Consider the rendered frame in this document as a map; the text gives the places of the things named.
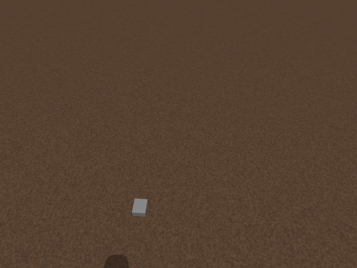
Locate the small box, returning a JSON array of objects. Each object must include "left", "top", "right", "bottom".
[{"left": 132, "top": 198, "right": 148, "bottom": 217}]

